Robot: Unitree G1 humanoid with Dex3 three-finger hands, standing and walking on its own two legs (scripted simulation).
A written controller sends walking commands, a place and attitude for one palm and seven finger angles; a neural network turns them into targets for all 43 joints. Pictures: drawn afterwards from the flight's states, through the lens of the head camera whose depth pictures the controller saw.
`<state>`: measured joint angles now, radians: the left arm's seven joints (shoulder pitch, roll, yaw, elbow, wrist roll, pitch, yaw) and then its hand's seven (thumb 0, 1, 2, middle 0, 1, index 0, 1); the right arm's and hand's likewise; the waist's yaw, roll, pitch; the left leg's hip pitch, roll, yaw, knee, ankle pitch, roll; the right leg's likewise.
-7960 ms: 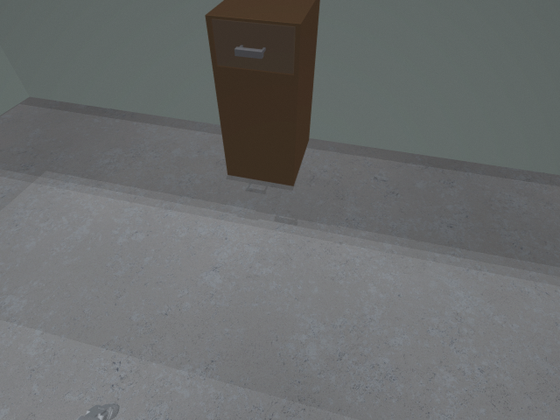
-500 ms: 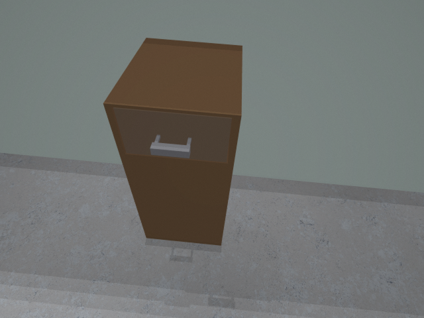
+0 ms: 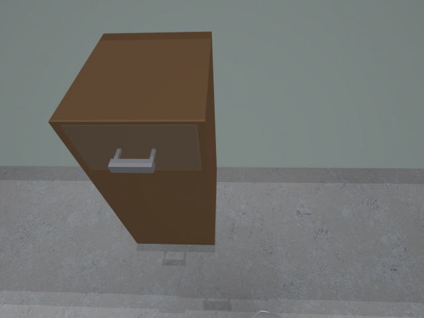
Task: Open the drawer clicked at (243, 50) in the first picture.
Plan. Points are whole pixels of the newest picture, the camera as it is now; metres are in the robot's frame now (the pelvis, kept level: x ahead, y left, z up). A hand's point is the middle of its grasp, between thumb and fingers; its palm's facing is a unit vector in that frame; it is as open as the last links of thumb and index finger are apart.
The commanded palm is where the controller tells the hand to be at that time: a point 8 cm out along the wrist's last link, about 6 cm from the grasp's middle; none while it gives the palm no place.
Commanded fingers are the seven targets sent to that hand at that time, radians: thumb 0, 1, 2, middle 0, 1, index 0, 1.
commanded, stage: come to a stop and stand still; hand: left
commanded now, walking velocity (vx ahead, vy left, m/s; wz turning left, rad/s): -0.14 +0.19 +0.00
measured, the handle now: (134, 159) +0.49 +0.23 -0.05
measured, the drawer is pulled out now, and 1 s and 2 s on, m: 0.00 0.00 0.00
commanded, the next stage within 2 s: look again from close up in 1.36 s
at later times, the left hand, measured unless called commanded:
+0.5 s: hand out of the picture -0.07 +0.20 -0.16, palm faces +0.06 -0.98 -0.17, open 7.4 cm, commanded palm none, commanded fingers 0.00 0.90 0.90 -0.20 -0.30 -0.20 -0.30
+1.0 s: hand out of the picture -0.07 +0.10 -0.17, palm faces +0.06 -0.99 -0.08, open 7.4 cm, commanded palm none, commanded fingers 0.00 0.90 0.90 -0.20 -0.30 -0.20 -0.30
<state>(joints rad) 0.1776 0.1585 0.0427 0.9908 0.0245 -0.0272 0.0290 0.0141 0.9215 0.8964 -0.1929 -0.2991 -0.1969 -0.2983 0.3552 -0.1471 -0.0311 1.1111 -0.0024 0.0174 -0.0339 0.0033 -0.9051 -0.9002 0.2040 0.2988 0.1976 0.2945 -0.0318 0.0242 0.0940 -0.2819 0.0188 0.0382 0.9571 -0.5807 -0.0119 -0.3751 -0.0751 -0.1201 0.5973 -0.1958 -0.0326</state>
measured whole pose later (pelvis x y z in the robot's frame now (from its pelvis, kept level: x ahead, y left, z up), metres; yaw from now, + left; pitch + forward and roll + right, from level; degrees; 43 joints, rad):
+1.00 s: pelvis -0.03 -0.02 +0.01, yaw -1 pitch -1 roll +1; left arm 0.36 0.05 -0.01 1.14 0.01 -0.03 0.03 0.00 0.90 0.90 -0.20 -0.30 -0.20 -0.30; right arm 0.32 -0.09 0.02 1.16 -0.02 -0.01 -0.05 0.01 -0.92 -0.90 0.20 0.30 0.20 0.29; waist 0.01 -0.02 0.01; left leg -0.20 0.05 0.05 0.46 -0.25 -0.03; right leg -0.08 0.06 -0.07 0.41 -0.33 -0.08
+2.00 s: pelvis -0.05 +0.04 +0.01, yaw -3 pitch +0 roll +0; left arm 0.33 0.16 -0.01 1.05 0.02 0.00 0.04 0.00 0.91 0.90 -0.19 -0.30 -0.20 -0.30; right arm 0.33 -0.15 0.02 1.07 -0.02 -0.01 -0.02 0.01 -0.92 -0.90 0.20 0.30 0.20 0.29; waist -0.01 -0.01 0.01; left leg -0.24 -0.06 0.08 0.47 -0.22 0.09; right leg -0.16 0.00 -0.01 0.49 -0.32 -0.01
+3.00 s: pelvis -0.02 -0.02 -0.01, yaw -8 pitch +10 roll +3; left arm 0.36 0.42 -0.02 -0.02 0.95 0.02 0.28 0.00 0.02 0.52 -0.28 -0.86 -0.28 -0.86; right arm 0.13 -0.23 0.05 0.58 -0.04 0.12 -0.01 0.01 -0.90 -0.90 0.21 0.30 0.20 0.30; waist 0.06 0.01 -0.09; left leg -0.51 -0.06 -0.03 0.73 -0.35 0.02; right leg -0.48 0.11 0.08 0.76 -0.43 -0.10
